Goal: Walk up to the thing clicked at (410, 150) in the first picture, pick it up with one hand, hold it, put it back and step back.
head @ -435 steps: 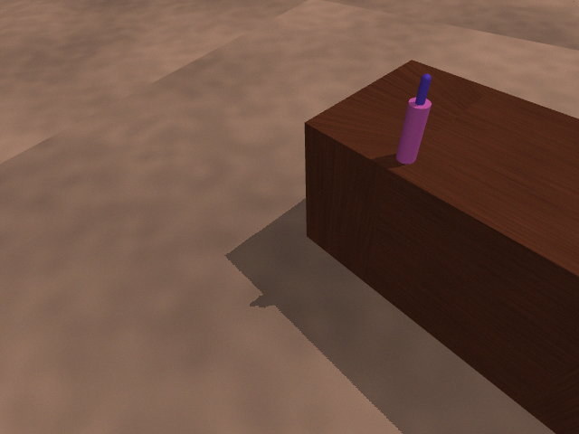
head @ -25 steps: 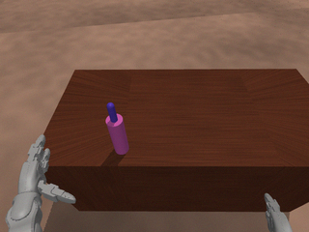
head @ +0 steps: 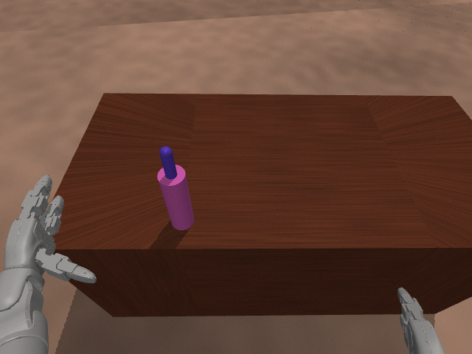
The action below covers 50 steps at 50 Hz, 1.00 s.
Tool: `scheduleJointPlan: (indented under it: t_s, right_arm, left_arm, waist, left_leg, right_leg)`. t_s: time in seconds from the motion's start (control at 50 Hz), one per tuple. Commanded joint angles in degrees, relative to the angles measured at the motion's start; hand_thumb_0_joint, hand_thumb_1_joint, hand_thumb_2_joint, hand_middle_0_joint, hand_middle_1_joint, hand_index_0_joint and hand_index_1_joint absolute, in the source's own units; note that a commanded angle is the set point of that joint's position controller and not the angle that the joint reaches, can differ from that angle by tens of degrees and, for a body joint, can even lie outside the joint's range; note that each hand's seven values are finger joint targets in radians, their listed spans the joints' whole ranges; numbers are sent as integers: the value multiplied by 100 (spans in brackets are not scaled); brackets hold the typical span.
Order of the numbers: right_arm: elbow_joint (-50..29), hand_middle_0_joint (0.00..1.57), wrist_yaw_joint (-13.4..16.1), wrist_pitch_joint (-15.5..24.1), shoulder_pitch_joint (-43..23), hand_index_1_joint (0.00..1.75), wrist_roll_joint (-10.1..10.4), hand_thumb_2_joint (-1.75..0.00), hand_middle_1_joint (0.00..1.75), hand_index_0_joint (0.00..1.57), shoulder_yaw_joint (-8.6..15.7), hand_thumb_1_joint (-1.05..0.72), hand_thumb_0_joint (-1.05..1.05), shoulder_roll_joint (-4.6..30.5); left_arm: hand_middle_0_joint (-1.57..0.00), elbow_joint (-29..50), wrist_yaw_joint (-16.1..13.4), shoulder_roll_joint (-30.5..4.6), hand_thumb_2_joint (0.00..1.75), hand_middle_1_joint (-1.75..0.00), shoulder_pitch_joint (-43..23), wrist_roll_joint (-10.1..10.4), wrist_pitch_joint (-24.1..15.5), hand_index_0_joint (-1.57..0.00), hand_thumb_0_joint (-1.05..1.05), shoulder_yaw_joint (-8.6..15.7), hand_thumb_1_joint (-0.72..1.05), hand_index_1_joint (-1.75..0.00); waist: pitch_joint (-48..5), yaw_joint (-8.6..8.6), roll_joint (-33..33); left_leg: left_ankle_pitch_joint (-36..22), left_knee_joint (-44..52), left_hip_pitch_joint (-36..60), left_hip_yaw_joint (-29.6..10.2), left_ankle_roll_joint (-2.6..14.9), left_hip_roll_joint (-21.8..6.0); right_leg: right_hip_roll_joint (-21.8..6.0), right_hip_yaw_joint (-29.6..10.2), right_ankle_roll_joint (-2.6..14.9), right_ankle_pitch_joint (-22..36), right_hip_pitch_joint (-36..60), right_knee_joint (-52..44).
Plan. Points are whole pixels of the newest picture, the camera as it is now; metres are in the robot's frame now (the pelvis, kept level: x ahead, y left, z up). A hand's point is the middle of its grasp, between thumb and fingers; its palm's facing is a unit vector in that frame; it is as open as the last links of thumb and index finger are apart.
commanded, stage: go down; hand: left
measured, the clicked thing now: (175, 190) +0.44 +0.17 -0.02
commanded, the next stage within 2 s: none
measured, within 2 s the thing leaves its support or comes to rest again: neither
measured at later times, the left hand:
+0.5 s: hand (59, 209) +0.34 +0.34 +0.05, palm faces +0.14 -0.99 +0.01, open 17.6 cm
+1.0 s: hand (55, 199) +0.37 +0.36 +0.05, palm faces +0.15 -0.99 +0.01, open 17.6 cm
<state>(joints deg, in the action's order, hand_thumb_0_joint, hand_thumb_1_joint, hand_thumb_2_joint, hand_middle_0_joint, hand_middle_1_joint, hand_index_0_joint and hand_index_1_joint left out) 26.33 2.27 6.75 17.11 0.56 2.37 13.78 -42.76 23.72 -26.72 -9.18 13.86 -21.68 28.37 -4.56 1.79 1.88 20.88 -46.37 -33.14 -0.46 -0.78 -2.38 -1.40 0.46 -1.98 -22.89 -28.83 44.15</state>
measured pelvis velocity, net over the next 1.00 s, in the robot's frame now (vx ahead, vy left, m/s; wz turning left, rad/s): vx -0.01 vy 0.01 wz -0.02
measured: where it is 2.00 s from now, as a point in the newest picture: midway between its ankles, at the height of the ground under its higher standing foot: outside the picture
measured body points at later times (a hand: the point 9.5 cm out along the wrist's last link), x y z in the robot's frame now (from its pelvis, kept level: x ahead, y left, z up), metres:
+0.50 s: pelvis -0.01 +0.00 -0.02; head +0.04 +0.04 +0.42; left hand +0.33 +0.39 +0.06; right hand +0.14 -0.26 -0.05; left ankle +0.02 +0.12 -0.71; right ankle -0.01 -0.14 -0.71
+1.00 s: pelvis -0.01 +0.01 -0.03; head +0.06 +0.05 +0.41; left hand +0.35 +0.41 +0.05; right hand +0.15 -0.25 -0.06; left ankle +0.02 +0.12 -0.71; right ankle -0.01 -0.14 -0.71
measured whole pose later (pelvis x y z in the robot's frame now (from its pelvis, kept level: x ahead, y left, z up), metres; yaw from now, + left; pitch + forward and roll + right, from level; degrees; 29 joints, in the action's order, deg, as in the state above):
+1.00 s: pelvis -0.01 +0.01 -0.03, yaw -1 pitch +15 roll -3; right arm 16.3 3.1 10.0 21.2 0.0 -1.6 15.3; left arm -54.4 33.1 -40.3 -25.0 14.3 -16.7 37.7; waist -8.2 5.8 1.7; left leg 25.6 -59.4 -49.3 -1.7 -0.5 -3.5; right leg -0.2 1.0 -2.2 -26.8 -43.9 55.3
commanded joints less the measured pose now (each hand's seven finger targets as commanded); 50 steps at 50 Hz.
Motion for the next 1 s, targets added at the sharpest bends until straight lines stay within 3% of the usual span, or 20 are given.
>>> scheduleJointPlan:
  t_s: [0.0, 0.04, 0.12, 0.14, 0.2, 0.22, 0.26, 0.28, 0.38, 0.4, 0.48, 0.56, 0.58, 0.64, 0.68, 0.8, 0.84, 0.88, 0.94, 0.98]
  right_arm:
    - [-744, 5, 81, 335, -86, 5, 23, -6, 5, 5, 331, 49, 0, 858]
    - [-875, 5, 96, 384, -160, 5, 21, -6, 5, 5, 437, 50, 0, 1012]
    - [-1177, 5, 64, 436, -188, 5, 13, -6, 5, 5, 214, 51, 0, 913]
    - [-1361, 5, 102, 447, -214, 5, 19, -6, 5, 5, 343, 51, 0, 1105]
    - [-1343, 5, 92, 470, -63, 5, 11, -6, 5, 5, 158, 51, 0, 956]
    - [-1428, 5, 123, 483, -175, 5, 13, -6, 5, 5, 273, 52, 0, 1105]
    - [-1449, 5, 111, 497, -102, 5, 6, -5, 5, 5, 110, 52, 0, 964]
    - [-1582, 5, 130, 522, -64, 5, 10, -5, 5, 5, 202, 53, 0, 1107]
    - [-1572, 5, 152, 529, 288, 5, -3, -5, 5, 5, 115, 53, 0, 1015]
    - [-1752, 5, 154, 556, 52, 5, 8, -5, 5, 5, 142, 53, 0, 1088]
    - [-1790, 5, 173, 584, 232, 5, -4, -5, 5, 5, 162, 53, 0, 1084]
    - [-1978, 5, 168, 605, 196, 5, -7, -5, 5, 5, 44, 54, 0, 999]
    - [-1960, 5, 195, 601, 317, 5, -1, -5, 5, 5, 159, 53, 0, 1119]
    - [-1849, 5, 180, 615, 492, 5, 4, -5, 5, 5, 113, 54, 0, 1060]
    - [-2115, 5, 189, 636, 233, 5, 8, -5, 5, 5, 187, 54, 0, 1154]
    - [-2134, 5, 213, 657, 380, 5, 10, -5, 5, 5, 159, 54, 0, 1145]
    - [-1949, 5, 170, 645, 513, 5, -6, -5, 5, 5, 48, 54, 0, 1021]
    - [-2054, 5, 209, 636, 426, 5, -3, -5, 5, 5, 249, 54, 0, 1189]
    - [-1801, 5, 171, 635, 440, 5, -13, -5, 5, 5, 46, 53, 0, 1010]
    - [-2065, 5, 194, 645, 258, 5, -21, -5, 5, 5, 250, 53, 0, 1209]
  left_arm:
    - [-6, 912, 265, -1817, 7, -5, -1808, 234, -384, -6, 0, 438, -53, -5]
    - [-5, 877, 385, -2002, 7, -6, -1962, 302, -400, -6, 0, 563, -54, -6]
    - [-6, 596, 605, -2267, 6, -6, -2098, 372, -391, -6, 0, 741, -56, -6]
    - [-6, 679, 626, -2537, 6, -6, -2271, 391, -416, -7, 0, 886, -58, -5]
    - [-6, 317, 829, -2349, 7, -6, -2334, 474, -360, -6, 0, 776, -58, -6]
    - [-5, 378, 823, -2696, 7, -6, -2404, 437, -355, -6, 0, 957, -58, -6]
    - [-6, 405, 891, -2698, 6, -6, -2698, 432, -356, -6, 0, 913, -60, -6]
    - [-6, 367, 886, -2924, 5, -6, -2608, 449, -334, -7, 0, 1102, -61, -5]
    - [-6, 44, 933, -2799, 5, -5, -2730, 404, -149, -7, 0, 974, -61, -5]
    - [-6, 315, 917, -3036, 6, -5, -2913, 397, -168, -6, 0, 1084, -61, -5]
    - [-6, 99, 894, -3034, 6, -5, -2951, 308, -74, -6, 0, 1047, -60, -5]
    - [-6, 360, 859, -3178, 6, -5, -3232, 266, -57, -6, 0, 1057, -58, -5]
    - [-6, 199, 854, -3211, 5, -5, -3098, 275, -8, -6, 0, 1123, -59, -5]
    - [-6, -40, 898, -3027, 7, -6, -3017, 270, 64, -6, 0, 982, -60, -6]
    - [-6, 323, 869, -3353, 7, -5, -3256, 254, 25, -6, 0, 1145, -59, -5]
    - [-6, 120, 908, -3319, 7, -6, -3176, 219, 120, -6, 0, 1128, -61, -6]
    - [-6, 198, 943, -3429, 7, -6, -3218, 238, 120, -6, 0, 1251, -61, -6]
    - [-6, 118, 952, -3480, 6, -6, -3176, 227, 158, -7, 0, 1247, -61, -6]
    - [-6, 11, 969, -3465, 7, -5, -3257, 217, 173, -6, 0, 1254, -61, -6]
    - [-6, 158, 957, -3689, 7, -5, -3431, 213, 131, -6, 0, 1378, -61, -6]
  waist:
    - [-1310, 139, -835]
    - [-1444, 183, -801]
    - [-1568, 109, -805]
    - [-1712, 169, -831]
    - [-1612, 189, -770]
    - [-1731, 176, -811]
    - [-1631, 185, -964]
    - [-1803, 178, -896]
    - [-1803, 235, -960]
    - [-1920, 167, -1058]
    - [-1917, 272, -1084]
    - [-2012, 223, -1295]
    - [-2036, 268, -1192]
    - [-1724, 287, -1084]
    - [-2057, 237, -1283]
    - [-2033, 325, -1139]
    - [-2233, 228, -1337]
    - [-2267, 306, -1216]
    - [-2069, 259, -1328]
    - [-2341, 296, -1328]
  left_leg:
    - [-1361, 439, 994, -7, 53, 92]
    - [-1383, 346, 997, -29, 61, 81]
    - [-1123, 199, 707, -40, 66, 105]
    - [-1122, 160, 766, -32, 73, 119]
    - [-1049, 18, 492, -1, 105, 151]
    - [-1094, -5, 529, -21, 103, 143]
    - [-668, 16, 429, -36, 72, 138]
    - [-671, -9, 456, -49, 79, 143]
    - [-854, -117, 426, -64, 83, 118]
    - [-858, -98, 444, -88, 67, 108]
    - [-746, -158, 411, -73, 70, 98]
    - [-657, -184, 373, -64, 47, 98]
    - [-688, -206, 364, -71, 66, 89]
    - [-526, -182, 169, -90, 57, 86]
    - [-678, -221, 336, -117, 38, 70]
    - [-825, -341, 288, -81, 76, 80]
    - [-1171, -378, 402, -147, 49, 40]
    - [-1380, -465, 453, -110, 77, 41]
    - [-1340, -467, 291, -147, 70, 33]
    - [-1253, -486, 362, -181, 65, 20]
  right_leg:
    - [173, 141, 234, 1298, -232, -311]
    - [187, 154, 232, 1313, -300, -202]
    - [176, 148, 242, 1086, -393, -98]
    - [171, 124, 229, 1150, -342, -86]
    - [136, 37, 214, 1113, -492, -43]
    - [141, 46, 215, 1138, -539, -7]
    - [160, 56, 237, 752, -742, 11]
    - [165, 68, 236, 767, -665, 32]
    - [196, 102, 239, 860, -872, 134]
    - [208, 131, 260, 845, -881, 180]
    - [223, 135, 260, 753, -1025, 212]
    - [234, 142, 279, 687, -1052, 270]
    - [243, 158, 278, 693, -1084, 273]
    - [256, 165, 278, 577, -1198, 295]
    - [263, 189, 294, 655, -1172, 364]
    - [257, 145, 273, 770, -1206, 370]
    - [275, 218, 293, 905, -1241, 491]
    - [267, 200, 270, 1084, -1197, 472]
    - [270, 208, 287, 968, -1365, 536]
    - [271, 221, 290, 909, -1328, 552]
